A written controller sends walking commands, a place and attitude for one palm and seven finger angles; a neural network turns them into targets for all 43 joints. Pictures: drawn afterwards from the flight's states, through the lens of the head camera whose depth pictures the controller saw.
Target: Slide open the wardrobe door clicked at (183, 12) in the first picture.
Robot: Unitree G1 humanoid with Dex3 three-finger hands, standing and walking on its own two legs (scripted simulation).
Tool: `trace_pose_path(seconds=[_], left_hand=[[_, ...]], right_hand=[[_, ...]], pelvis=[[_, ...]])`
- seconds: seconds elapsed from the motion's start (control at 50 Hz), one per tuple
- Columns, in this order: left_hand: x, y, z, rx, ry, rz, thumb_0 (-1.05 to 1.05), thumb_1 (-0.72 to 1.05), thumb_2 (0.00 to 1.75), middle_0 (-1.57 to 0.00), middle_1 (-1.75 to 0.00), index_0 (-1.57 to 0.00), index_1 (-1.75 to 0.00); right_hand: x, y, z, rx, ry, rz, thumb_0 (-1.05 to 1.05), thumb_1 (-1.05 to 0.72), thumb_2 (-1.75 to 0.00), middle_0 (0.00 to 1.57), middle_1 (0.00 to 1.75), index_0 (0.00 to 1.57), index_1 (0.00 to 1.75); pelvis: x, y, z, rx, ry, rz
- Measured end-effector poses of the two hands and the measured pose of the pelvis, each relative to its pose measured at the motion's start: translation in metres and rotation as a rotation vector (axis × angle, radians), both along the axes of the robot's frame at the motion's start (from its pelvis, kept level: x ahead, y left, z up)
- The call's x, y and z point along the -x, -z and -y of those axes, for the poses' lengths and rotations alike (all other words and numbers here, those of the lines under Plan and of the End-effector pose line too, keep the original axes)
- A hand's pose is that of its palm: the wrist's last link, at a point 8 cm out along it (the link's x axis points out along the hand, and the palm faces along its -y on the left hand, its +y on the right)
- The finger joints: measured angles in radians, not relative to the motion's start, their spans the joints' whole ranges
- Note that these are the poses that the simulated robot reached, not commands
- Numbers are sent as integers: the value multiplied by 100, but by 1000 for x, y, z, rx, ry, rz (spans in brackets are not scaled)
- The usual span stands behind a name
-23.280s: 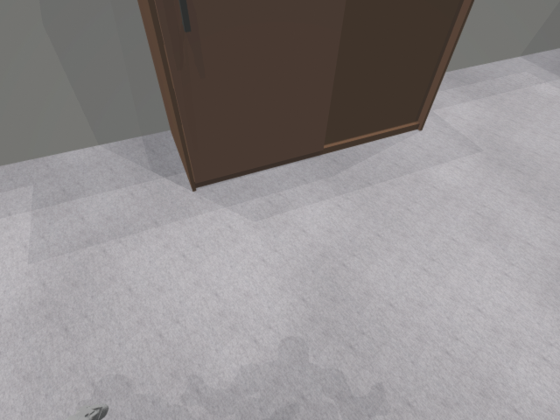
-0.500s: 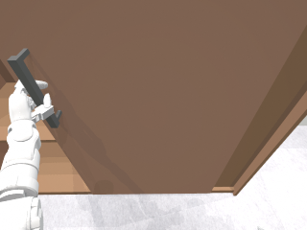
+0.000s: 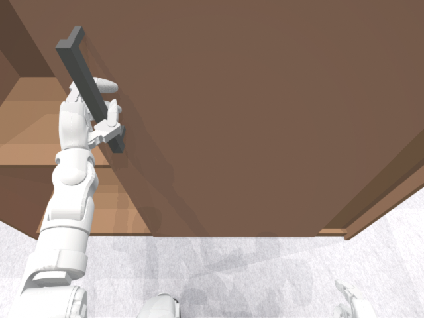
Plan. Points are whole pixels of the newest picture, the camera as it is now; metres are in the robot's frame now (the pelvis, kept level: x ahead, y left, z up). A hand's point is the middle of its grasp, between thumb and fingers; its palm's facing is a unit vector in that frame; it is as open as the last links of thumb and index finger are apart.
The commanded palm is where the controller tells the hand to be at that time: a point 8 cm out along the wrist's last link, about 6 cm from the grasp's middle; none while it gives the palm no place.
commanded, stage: stop walking and hold the door there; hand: left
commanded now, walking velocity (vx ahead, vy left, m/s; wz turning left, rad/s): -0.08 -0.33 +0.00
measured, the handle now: (101, 99) +0.44 +0.22 +0.16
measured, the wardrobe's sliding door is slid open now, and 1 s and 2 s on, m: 0.55 0.55 0.55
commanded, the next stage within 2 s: loosen the grip on the handle in 0.76 s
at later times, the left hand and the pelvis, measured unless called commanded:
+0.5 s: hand (113, 125) +0.39 +0.19 +0.14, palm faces +0.16 -0.98 -0.10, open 5.7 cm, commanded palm +0.37 +0.21 +0.13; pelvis +0.00 +0.04 +0.01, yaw +3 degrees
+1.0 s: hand (105, 123) +0.39 +0.21 +0.15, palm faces +0.14 -0.99 -0.09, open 6.5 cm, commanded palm +0.36 +0.24 +0.14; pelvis -0.01 +0.04 +0.02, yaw +1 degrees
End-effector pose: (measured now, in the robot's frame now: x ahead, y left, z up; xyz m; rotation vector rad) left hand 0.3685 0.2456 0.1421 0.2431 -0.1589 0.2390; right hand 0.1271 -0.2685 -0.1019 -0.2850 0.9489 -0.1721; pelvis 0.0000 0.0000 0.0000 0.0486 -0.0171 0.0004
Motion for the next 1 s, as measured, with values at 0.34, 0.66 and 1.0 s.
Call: trace_pose_path(seconds=[0.34,0.66,1.0], left_hand=[[7,0,4,85,30,-29,-4,76,80,-45,-140,-26,-140],[8,-2,2,105,76,-58,-3,77,79,-46,-140,-26,-140],[6,-7,-12,166,92,-139,-3,56,74,-46,-140,-36,-140]], right_hand=[[-35,9,-111,-200,-146,67,1,-90,-90,20,30,20,30],[-58,-32,-85,-63,-114,132,1,-91,-90,20,30,20,30],[11,-36,-66,-84,-11,156,1,-91,-90,20,30,20,30]], pelvis=[[4,-4,-21,43,-45,16],[-4,-17,-36,64,-37,-21],[13,-19,-37,37,-23,-35]])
